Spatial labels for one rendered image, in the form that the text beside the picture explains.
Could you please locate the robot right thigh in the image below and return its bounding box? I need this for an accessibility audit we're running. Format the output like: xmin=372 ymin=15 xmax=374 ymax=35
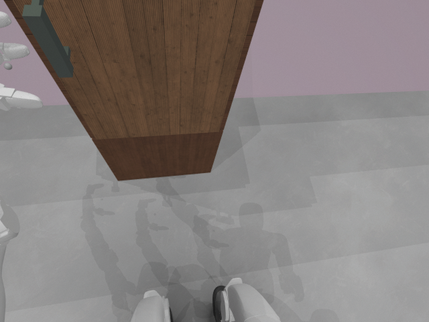
xmin=221 ymin=284 xmax=281 ymax=322

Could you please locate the handle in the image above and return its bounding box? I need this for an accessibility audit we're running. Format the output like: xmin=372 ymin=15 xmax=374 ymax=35
xmin=22 ymin=0 xmax=74 ymax=78

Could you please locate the robot left hand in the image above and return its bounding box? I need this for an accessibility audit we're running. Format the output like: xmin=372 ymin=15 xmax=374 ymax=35
xmin=0 ymin=11 xmax=43 ymax=111

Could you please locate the robot right shin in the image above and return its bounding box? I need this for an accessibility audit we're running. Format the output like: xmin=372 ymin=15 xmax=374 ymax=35
xmin=221 ymin=278 xmax=242 ymax=322

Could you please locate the left robot upper arm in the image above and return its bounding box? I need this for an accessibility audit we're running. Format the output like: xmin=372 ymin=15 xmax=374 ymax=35
xmin=0 ymin=195 xmax=20 ymax=322

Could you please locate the cupboard door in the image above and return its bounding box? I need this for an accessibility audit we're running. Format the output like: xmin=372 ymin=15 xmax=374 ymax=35
xmin=12 ymin=0 xmax=256 ymax=140

